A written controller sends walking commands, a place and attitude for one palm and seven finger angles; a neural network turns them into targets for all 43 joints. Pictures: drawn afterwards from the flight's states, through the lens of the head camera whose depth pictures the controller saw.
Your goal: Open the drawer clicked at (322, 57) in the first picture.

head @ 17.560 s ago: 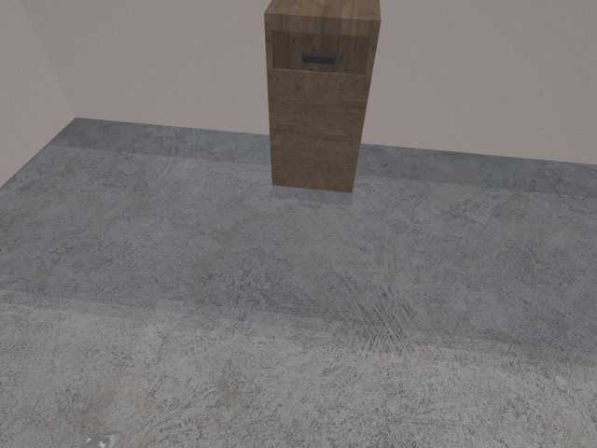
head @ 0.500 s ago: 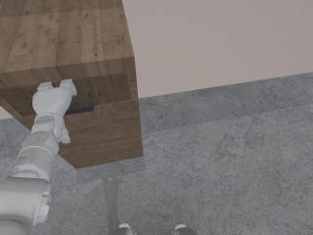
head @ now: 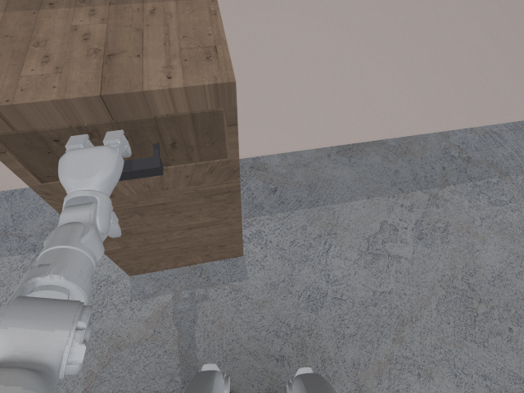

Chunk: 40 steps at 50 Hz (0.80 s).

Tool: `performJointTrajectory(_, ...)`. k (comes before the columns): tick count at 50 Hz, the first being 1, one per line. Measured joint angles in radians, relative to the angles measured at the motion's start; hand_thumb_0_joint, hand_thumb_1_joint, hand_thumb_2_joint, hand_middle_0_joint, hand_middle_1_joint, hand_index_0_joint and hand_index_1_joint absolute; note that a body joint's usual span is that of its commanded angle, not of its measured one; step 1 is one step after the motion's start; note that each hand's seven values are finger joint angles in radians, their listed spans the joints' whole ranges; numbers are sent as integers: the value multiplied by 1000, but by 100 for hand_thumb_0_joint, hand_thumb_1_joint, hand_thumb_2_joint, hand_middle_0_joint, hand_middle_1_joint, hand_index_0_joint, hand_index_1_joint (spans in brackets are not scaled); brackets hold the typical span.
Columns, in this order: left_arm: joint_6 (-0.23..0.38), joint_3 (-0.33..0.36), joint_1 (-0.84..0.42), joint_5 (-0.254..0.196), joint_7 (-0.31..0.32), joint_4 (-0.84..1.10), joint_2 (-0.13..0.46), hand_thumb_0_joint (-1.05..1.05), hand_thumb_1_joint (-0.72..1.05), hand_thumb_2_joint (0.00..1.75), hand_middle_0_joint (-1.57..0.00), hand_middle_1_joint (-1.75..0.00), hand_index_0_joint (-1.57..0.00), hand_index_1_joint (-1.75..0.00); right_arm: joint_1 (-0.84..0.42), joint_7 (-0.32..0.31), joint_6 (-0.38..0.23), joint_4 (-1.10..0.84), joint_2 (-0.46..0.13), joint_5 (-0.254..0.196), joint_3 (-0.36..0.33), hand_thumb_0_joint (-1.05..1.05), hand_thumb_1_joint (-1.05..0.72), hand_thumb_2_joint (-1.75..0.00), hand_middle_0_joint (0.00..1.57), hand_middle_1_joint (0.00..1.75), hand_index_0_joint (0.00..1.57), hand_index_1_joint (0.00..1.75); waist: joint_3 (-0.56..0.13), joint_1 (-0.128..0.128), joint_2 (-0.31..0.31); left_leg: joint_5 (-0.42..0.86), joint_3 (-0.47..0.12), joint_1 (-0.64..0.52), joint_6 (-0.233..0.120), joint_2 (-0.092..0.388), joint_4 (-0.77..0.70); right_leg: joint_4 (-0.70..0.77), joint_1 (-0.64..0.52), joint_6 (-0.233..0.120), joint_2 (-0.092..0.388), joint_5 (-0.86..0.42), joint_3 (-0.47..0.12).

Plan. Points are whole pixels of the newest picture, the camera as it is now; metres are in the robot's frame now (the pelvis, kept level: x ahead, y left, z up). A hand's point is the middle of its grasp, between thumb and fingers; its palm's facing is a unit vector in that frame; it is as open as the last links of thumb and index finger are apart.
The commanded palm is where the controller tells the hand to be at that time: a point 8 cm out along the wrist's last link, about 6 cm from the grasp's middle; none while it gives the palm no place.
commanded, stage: lower the fingers behind the handle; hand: left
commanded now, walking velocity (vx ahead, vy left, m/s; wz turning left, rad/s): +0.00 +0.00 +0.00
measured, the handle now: (126, 161) +0.51 +0.24 -0.02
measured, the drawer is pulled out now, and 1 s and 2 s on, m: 0.00 0.00 0.00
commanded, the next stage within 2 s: lift the fingers back up to retry in 0.78 s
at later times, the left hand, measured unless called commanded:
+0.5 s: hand (108, 184) +0.46 +0.25 -0.01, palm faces -0.03 +0.02 -1.00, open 13.8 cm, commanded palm +0.45 +0.24 +0.01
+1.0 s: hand (108, 183) +0.46 +0.25 -0.01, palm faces -0.04 +0.01 -1.00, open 13.8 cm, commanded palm +0.44 +0.24 +0.03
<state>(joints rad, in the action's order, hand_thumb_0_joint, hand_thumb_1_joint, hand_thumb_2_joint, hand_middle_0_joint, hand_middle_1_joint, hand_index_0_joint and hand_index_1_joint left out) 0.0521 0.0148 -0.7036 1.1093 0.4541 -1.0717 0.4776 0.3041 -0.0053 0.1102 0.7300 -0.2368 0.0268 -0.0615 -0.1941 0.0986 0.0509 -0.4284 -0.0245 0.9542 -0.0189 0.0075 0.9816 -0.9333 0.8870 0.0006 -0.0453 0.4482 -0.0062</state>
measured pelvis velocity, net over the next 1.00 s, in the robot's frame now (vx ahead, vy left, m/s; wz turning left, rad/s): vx -0.04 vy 0.00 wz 0.00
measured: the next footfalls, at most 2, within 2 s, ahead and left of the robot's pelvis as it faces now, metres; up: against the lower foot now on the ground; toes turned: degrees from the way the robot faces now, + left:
none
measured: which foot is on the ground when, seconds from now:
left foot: down 0.00-1.00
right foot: down 0.00-1.00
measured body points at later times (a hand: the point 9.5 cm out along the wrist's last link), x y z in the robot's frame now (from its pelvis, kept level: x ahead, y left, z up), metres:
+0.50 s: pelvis -0.03 +0.00 -0.02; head +0.09 +0.01 +0.41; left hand +0.45 +0.25 +0.04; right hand -0.02 -0.27 -0.15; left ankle +0.01 +0.11 -0.68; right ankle -0.01 -0.13 -0.68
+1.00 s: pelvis -0.04 +0.00 -0.03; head +0.09 +0.01 +0.41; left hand +0.46 +0.25 +0.04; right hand -0.02 -0.27 -0.15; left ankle +0.01 +0.11 -0.68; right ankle -0.01 -0.13 -0.68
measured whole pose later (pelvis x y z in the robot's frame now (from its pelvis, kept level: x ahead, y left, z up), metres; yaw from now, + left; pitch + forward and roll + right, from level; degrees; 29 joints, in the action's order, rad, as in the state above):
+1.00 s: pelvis -0.04 +0.00 -0.03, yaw +0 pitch +25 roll -3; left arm -0.01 -0.03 -0.88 1.08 0.38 -1.14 0.55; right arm 0.33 -0.03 0.07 0.70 -0.25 0.00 -0.01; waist -0.18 0.14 0.06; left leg -0.42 -0.03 1.13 -0.02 0.01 1.11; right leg -1.07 1.07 0.00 -0.05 0.44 0.00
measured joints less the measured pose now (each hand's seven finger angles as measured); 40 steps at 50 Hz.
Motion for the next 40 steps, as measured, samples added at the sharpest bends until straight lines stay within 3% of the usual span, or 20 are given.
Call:
performJointTrajectory(14, -70, -48, -122, -2, -8, -93, 18, 0, -48, 30, -34, -135, -31, -120, 14, -5, -2, -12, -4, -7, 27, 1, -90, -90, 20, 30, 21, 30, 2, 25, 3, 6, 2, 77, -8, -5, 53, -56, 76, 9, 4, -2, 0)
performJointTrajectory(40, -67, -47, -177, -26, -58, -85, 68, 1, -48, 30, -26, -134, -31, -120, 31, -22, -37, -30, -13, -21, 48, 1, -90, -90, 20, 30, 21, 30, 8, 38, 6, 13, -2, 180, -3, 0, 131, -142, 184, 6, -2, -5, 6)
